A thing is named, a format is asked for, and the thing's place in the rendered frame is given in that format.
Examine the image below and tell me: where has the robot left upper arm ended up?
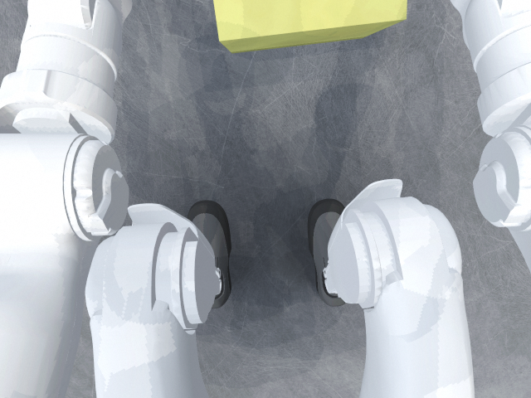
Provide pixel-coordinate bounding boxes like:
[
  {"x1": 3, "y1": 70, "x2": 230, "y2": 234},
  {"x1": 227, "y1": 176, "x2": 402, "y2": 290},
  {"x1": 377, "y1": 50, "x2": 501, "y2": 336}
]
[{"x1": 0, "y1": 133, "x2": 129, "y2": 398}]

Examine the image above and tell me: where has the right robot shin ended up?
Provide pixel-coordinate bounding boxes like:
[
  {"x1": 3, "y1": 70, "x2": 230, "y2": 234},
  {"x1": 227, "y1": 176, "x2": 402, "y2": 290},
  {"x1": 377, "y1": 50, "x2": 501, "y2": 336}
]
[{"x1": 324, "y1": 179, "x2": 462, "y2": 303}]

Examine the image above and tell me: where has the left robot thigh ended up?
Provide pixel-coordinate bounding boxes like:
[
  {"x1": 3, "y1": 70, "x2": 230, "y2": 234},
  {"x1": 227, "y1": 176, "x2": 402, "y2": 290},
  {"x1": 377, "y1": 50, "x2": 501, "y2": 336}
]
[{"x1": 90, "y1": 222, "x2": 211, "y2": 398}]

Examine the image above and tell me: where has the robot left forearm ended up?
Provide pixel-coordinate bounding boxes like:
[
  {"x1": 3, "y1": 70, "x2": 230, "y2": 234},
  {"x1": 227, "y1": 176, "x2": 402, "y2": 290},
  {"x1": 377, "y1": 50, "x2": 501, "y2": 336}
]
[{"x1": 0, "y1": 0, "x2": 132, "y2": 144}]

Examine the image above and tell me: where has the robot right upper arm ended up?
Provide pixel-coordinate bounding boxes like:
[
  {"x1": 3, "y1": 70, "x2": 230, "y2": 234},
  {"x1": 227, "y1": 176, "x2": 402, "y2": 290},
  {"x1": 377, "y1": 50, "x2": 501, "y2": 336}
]
[{"x1": 473, "y1": 124, "x2": 531, "y2": 274}]

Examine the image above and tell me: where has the carton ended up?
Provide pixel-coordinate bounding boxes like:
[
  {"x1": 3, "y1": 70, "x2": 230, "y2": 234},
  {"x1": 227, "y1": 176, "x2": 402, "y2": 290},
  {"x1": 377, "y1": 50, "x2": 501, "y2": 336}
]
[{"x1": 213, "y1": 0, "x2": 407, "y2": 53}]

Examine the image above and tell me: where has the robot right forearm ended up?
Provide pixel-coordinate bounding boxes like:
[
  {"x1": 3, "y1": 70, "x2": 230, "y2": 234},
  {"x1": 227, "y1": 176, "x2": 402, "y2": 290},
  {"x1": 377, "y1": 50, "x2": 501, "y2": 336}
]
[{"x1": 451, "y1": 0, "x2": 531, "y2": 137}]

